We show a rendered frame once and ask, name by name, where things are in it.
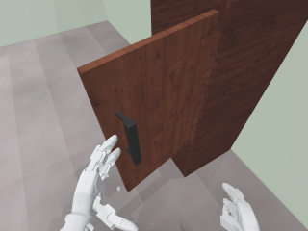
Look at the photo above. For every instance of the cupboard door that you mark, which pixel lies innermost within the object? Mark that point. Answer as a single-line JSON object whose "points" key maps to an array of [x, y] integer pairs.
{"points": [[157, 82]]}

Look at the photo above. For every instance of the handle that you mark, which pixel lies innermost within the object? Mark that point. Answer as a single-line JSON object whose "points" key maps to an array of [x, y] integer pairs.
{"points": [[131, 131]]}

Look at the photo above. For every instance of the right robot hand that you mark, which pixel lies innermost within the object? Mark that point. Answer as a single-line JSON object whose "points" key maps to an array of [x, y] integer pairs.
{"points": [[242, 215]]}

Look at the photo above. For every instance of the left robot forearm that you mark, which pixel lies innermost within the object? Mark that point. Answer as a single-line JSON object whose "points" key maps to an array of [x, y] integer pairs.
{"points": [[78, 222]]}

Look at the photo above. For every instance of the left robot hand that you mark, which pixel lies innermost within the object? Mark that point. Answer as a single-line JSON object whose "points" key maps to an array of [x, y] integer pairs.
{"points": [[92, 182]]}

